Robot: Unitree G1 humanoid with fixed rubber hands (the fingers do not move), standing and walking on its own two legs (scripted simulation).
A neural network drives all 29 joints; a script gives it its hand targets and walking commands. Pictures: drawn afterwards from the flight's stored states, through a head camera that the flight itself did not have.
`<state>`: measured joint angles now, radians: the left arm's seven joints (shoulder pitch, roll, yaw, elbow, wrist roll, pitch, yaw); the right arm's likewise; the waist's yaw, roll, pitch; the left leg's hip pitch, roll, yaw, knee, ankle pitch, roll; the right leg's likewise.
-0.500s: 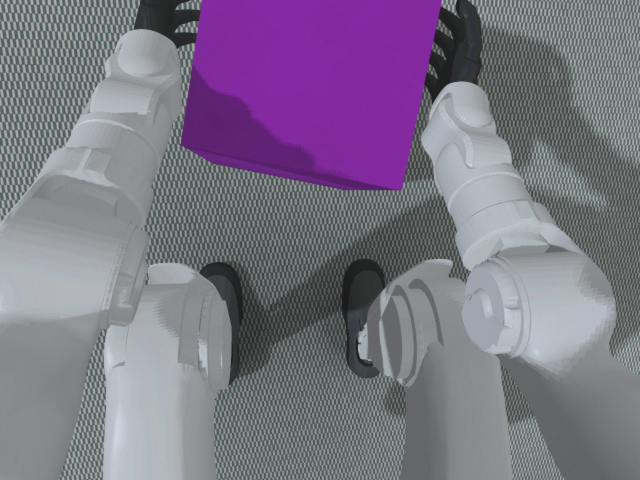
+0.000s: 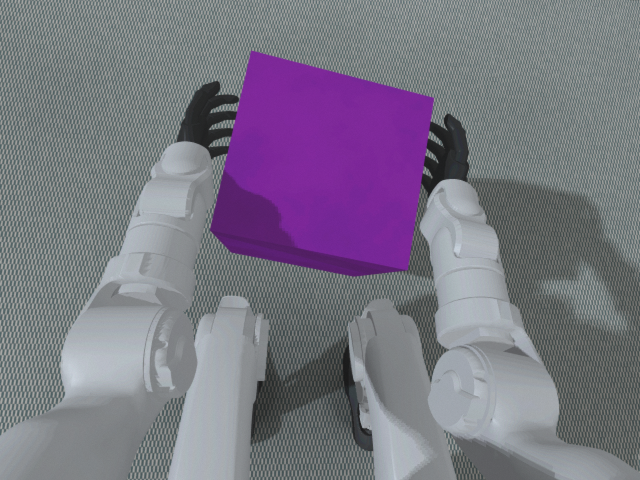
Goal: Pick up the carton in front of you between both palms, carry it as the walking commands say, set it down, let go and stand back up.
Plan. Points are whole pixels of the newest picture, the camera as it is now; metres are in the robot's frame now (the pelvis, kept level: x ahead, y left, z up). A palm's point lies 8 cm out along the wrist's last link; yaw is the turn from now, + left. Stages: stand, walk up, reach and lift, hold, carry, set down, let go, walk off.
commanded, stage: reach and lift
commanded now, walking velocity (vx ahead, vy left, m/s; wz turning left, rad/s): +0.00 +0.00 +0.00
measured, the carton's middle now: (314, 189) +0.48 +0.01 -0.15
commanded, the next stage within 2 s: none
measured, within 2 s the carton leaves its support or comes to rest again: neither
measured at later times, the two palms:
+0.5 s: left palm (146, 117) +0.46 +0.15 +0.07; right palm (518, 143) +0.45 -0.15 +0.08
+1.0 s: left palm out of the picture +0.41 +0.15 +0.24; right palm out of the picture +0.42 -0.15 +0.25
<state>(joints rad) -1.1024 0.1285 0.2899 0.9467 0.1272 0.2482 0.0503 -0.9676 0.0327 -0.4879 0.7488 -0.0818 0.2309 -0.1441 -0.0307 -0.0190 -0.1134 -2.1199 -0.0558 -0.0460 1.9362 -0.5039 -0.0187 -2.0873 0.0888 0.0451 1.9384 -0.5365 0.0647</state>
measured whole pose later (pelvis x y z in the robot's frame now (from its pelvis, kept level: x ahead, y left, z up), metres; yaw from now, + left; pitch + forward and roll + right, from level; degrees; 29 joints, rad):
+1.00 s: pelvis +0.09 +0.00 +0.27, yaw +2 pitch +18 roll +0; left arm -0.39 -0.10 0.28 0.58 0.18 0.32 0.05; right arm -0.39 0.15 -0.35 0.56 -0.17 0.30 -0.06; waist -0.01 -0.02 -0.19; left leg -0.89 -0.04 -0.06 0.96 -0.39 -0.01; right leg -0.87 0.05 0.07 0.97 -0.41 0.02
